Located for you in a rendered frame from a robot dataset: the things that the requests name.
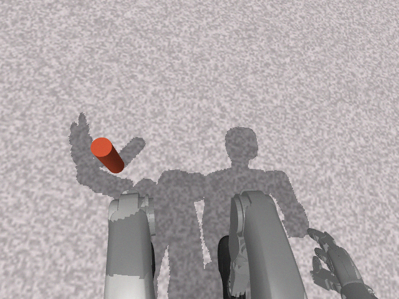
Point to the right robot hand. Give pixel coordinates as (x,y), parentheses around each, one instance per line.
(342,268)

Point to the can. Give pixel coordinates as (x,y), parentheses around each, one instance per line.
(103,149)

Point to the right robot foot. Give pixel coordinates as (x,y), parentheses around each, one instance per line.
(224,262)

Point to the right robot arm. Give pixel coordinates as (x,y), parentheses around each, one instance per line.
(357,291)

